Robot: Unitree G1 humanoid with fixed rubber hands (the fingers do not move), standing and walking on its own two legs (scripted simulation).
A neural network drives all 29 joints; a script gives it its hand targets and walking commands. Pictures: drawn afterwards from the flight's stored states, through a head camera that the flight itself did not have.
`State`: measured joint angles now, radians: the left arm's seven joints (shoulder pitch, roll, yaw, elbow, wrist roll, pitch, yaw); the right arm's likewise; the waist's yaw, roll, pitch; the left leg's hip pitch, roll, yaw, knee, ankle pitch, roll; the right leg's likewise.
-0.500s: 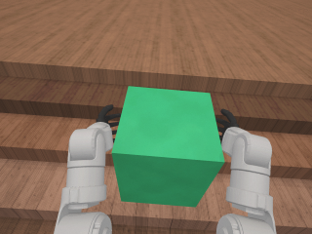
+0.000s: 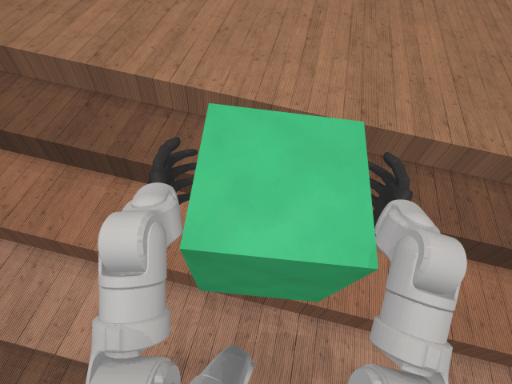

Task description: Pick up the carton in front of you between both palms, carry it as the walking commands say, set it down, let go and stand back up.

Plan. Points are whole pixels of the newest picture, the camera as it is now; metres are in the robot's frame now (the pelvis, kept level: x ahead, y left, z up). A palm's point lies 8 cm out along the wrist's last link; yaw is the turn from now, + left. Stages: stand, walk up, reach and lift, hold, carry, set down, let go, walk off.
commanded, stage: carry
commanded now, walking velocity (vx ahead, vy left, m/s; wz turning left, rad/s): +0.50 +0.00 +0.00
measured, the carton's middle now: (271, 216) +0.37 +0.07 +0.04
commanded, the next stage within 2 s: none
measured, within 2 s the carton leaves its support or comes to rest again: neither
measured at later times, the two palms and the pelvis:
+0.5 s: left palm out of the picture +0.77 +0.14 +0.36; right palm out of the picture +0.72 -0.17 +0.38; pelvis +0.37 +0.05 +0.17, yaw -1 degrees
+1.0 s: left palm out of the picture +1.11 +0.23 +0.49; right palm out of the picture +1.11 -0.07 +0.48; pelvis +0.73 +0.08 +0.31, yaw +1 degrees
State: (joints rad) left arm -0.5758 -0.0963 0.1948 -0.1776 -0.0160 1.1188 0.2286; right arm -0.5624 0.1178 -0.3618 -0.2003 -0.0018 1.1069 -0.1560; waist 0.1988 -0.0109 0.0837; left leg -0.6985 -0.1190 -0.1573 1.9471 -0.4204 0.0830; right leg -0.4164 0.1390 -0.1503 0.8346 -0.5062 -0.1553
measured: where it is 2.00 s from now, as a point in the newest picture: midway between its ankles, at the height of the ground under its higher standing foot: (311, 58)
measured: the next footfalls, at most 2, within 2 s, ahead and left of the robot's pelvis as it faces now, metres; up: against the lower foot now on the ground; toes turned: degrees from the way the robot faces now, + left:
left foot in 0.16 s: +0.29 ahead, +0.12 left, +0.12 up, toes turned +4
right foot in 0.54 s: +0.59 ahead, -0.05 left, +0.24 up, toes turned -6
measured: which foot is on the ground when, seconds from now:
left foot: up 0.00-0.14, down 0.16-0.58, up 0.60-0.92, down 0.94-1.00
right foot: down 0.00-0.20, up 0.22-0.52, down 0.54-1.00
